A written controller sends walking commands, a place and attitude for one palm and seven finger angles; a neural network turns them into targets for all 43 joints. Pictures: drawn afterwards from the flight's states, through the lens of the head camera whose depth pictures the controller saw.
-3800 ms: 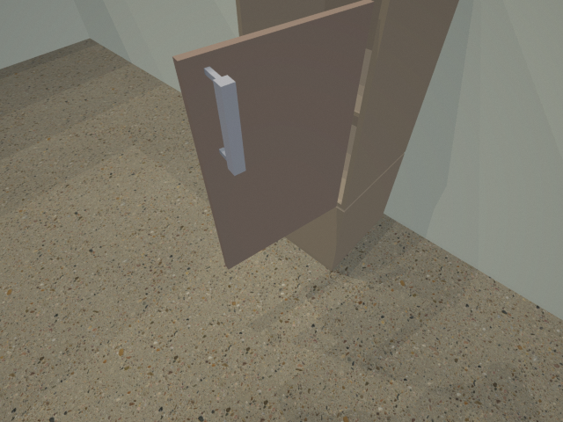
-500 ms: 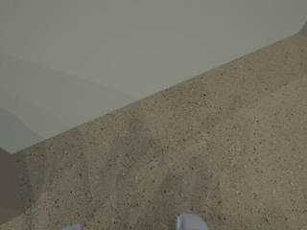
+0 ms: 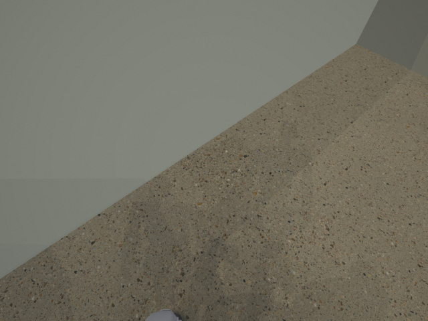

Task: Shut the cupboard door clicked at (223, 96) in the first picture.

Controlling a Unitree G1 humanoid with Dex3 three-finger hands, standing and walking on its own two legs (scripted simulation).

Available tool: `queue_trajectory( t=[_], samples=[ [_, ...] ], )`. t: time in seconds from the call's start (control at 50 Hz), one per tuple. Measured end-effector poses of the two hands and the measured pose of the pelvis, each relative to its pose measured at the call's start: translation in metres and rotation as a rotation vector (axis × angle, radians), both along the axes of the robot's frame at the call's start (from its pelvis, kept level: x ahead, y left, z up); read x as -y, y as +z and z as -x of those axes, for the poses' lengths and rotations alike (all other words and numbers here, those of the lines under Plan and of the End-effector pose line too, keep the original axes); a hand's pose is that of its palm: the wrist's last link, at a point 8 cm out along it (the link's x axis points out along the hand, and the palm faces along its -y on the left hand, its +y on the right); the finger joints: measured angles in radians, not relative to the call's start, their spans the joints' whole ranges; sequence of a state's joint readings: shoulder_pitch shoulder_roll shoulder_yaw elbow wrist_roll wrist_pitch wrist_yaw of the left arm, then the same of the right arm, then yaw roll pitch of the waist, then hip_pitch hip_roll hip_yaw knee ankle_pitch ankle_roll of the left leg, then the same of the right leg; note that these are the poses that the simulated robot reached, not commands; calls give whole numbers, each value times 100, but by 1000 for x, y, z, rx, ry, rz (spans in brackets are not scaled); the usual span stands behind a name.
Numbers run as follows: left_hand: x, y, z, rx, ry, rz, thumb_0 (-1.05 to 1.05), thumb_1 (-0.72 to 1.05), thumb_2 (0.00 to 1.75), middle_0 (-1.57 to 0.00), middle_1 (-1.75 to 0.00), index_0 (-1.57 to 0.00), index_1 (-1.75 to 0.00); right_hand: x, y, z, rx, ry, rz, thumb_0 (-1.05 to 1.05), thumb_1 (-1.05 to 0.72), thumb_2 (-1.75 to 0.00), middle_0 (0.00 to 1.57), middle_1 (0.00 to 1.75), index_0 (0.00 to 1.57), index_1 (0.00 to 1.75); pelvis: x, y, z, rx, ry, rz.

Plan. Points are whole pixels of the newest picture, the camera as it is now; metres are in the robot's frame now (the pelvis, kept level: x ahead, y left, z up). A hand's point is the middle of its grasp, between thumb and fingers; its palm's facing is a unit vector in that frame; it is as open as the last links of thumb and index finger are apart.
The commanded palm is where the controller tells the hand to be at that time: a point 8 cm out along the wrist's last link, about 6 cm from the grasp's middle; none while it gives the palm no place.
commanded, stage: walk to a spot facing it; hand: left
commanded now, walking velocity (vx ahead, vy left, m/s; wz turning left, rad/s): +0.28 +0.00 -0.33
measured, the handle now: out of the picture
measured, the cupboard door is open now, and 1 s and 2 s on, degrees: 78 78 78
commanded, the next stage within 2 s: turn to face it in 0.06 s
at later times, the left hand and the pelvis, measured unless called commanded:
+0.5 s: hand (157, 245) +0.30 +0.15 -0.17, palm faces +0.09 -0.98 -0.17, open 7.3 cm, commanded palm none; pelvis +0.20 -0.03 +0.00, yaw +5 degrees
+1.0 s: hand (160, 237) +0.31 +0.15 -0.15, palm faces +0.37 -0.88 -0.28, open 7.4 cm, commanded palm none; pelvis +0.30 -0.07 +0.00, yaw +22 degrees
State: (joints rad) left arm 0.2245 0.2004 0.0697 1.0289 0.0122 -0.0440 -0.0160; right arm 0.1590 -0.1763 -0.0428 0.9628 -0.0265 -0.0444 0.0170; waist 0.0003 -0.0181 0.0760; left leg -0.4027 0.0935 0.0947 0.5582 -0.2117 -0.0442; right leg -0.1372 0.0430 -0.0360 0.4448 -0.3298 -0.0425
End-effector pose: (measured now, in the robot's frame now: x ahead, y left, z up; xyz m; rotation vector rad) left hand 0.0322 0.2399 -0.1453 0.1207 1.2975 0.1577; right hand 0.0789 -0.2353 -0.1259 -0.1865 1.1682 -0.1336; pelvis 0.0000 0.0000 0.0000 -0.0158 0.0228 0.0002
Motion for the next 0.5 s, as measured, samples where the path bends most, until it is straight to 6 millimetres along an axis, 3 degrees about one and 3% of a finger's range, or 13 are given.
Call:
queue_trajectory(
  t=[0.04,0.1,0.16,0.24,0.3,0.36,0.42,0.5],
  samples=[
    [-8,-9,-8,-39,2,0,0,93,90,-20,-30,-20,-30,-6,-5,-28,43,3,11,0,-90,-90,20,30,20,30,-7,-8,-22,1,-22,1],
    [-13,-9,-31,-84,-22,-9,0,92,90,-20,-30,-20,-30,-12,-3,-47,54,-20,7,0,-90,-90,20,30,20,30,-8,-7,-49,3,-49,-22],
    [-9,0,-72,-72,-44,-7,1,91,90,-19,-30,-20,-30,-13,-3,-48,0,-60,-3,0,-91,-90,20,30,20,30,-5,1,-74,-5,-70,-26],
    [9,10,-140,-7,-105,-3,1,91,90,-19,-30,-19,-30,5,-6,-38,-114,-126,3,-1,-93,-90,21,30,20,30,2,5,-109,-10,-87,-13],
    [25,5,-190,71,-137,-13,1,91,90,-19,-30,-19,-30,18,-19,-29,-218,-162,-10,0,-93,-90,21,30,20,30,17,-6,-138,-1,-65,-32],
    [38,3,-223,124,-108,-17,1,91,90,-19,-30,-20,-30,28,-27,-31,-329,-158,-13,0,-92,-90,20,30,20,30,24,-11,-161,5,-16,-17],
    [46,4,-239,139,-59,-4,1,90,90,-20,-30,-20,-30,31,-20,-57,-367,-132,-1,1,-92,-90,20,30,20,30,26,-6,-180,7,30,-15],
    [36,0,-251,136,21,-3,-1,92,90,-20,-30,-20,-30,27,-10,-115,-307,-66,10,1,-91,-90,20,30,20,30,26,-3,-204,0,87,-22]
  ],
)
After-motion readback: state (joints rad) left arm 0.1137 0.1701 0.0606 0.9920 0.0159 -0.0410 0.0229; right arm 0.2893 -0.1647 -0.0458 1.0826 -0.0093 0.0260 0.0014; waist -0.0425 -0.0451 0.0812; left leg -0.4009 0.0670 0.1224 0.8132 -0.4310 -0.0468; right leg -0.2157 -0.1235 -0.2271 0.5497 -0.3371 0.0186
